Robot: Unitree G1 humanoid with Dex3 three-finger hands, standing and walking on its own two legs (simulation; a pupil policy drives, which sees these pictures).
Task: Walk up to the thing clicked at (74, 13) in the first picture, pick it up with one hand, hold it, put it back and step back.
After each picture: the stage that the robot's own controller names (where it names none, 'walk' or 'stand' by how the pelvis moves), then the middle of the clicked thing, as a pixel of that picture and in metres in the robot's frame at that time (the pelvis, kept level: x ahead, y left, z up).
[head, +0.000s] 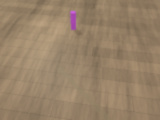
stand; (73, 20) +1.79 +0.12 -0.66
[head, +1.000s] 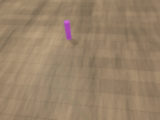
walk; (67, 30) +1.64 +0.29 -0.64
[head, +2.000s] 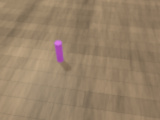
walk; (59, 51) +1.11 +0.30 -0.64
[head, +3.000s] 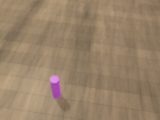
walk; (55, 87) +0.69 +0.21 -0.63
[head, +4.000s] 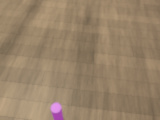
stand; (57, 114) +0.45 +0.17 -0.63
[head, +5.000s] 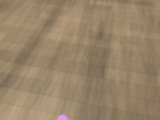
stand; out of the picture +0.43 +0.15 -0.65
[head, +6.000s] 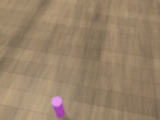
stand; (58, 107) +0.48 +0.18 -0.63
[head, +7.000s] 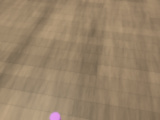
stand; out of the picture +0.45 +0.19 -0.66
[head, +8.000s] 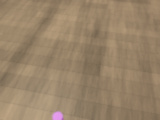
stand; out of the picture +0.45 +0.18 -0.66
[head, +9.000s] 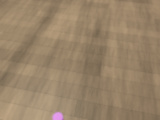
stand; out of the picture +0.44 +0.18 -0.66
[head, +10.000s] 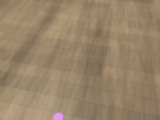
stand; out of the picture +0.44 +0.18 -0.66
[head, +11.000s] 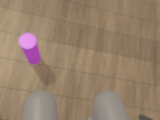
go down; (31, 51) +0.51 +0.21 -0.34
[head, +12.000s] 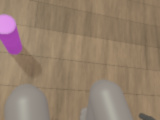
approach; (10, 38) +0.51 +0.25 -0.26
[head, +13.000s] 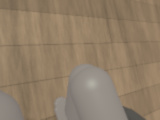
close in; out of the picture +0.49 +0.31 -0.17
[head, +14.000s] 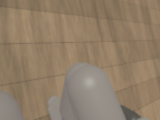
close; out of the picture +0.49 +0.32 -0.17
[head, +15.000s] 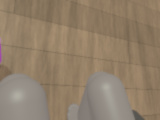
lift; out of the picture +0.38 +0.27 -0.12
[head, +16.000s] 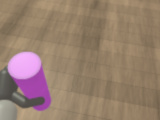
lift; (35, 87) +0.31 +0.16 +0.05
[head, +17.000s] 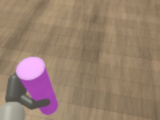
hold; (41, 90) +0.31 +0.15 +0.03
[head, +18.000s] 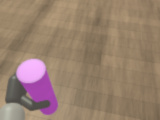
hold; (41, 91) +0.31 +0.15 +0.04
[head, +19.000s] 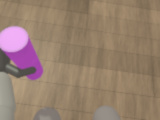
crouch; (26, 58) +0.42 +0.18 -0.03
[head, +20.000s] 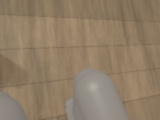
lower; out of the picture +0.50 +0.26 -0.11
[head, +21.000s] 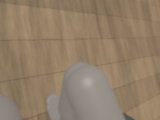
lower; out of the picture +0.46 +0.31 -0.17
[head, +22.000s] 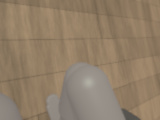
lower; out of the picture +0.46 +0.32 -0.17
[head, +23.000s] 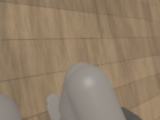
lower; out of the picture +0.46 +0.32 -0.17
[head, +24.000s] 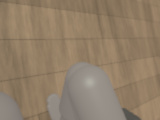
rest; out of the picture +0.46 +0.32 -0.17
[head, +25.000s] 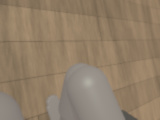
open; out of the picture +0.48 +0.30 -0.18
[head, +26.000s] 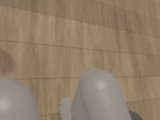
stand; out of the picture +0.48 +0.27 -0.19
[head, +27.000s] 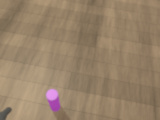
stand; (53, 101) +0.46 +0.16 -0.54
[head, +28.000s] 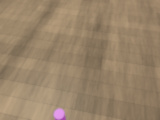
stand; out of the picture +0.45 +0.16 -0.60
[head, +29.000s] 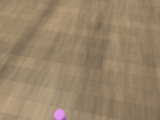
stand; out of the picture +0.44 +0.15 -0.60
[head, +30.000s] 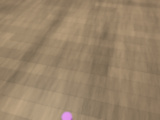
stand; out of the picture +0.47 +0.14 -0.65
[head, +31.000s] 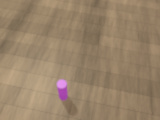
walk; (62, 90) +0.56 +0.12 -0.64
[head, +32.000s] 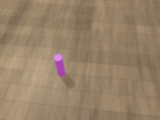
walk; (59, 66) +0.82 +0.22 -0.62
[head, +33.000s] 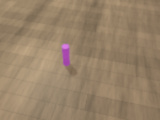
stand; (66, 55) +1.09 +0.19 -0.64
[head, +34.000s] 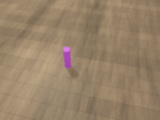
stand; (67, 58) +1.08 +0.17 -0.66
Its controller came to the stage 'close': yes
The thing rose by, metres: 0.67
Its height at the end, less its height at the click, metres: +0.00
